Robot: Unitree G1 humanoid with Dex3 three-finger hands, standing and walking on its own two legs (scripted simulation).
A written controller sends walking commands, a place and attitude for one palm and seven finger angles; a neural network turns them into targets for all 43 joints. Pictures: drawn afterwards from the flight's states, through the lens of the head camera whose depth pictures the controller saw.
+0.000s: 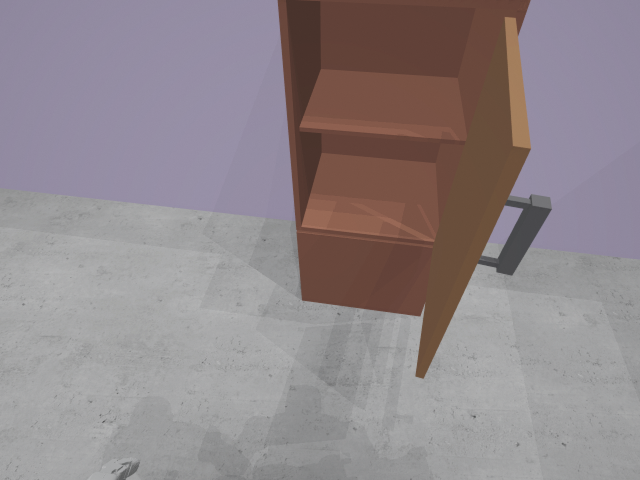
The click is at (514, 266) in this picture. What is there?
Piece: cupboard door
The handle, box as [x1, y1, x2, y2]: [477, 194, 551, 275]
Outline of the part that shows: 549,197 531,194 528,199 509,195 505,205 521,207 523,210 497,259 481,255 477,263 494,266 497,272 511,275 551,209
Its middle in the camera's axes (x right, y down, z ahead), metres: +0.26 +0.00 +0.55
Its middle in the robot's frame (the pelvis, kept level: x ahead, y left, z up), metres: +0.43 -0.24 +0.07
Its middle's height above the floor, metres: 0.84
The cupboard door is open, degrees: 83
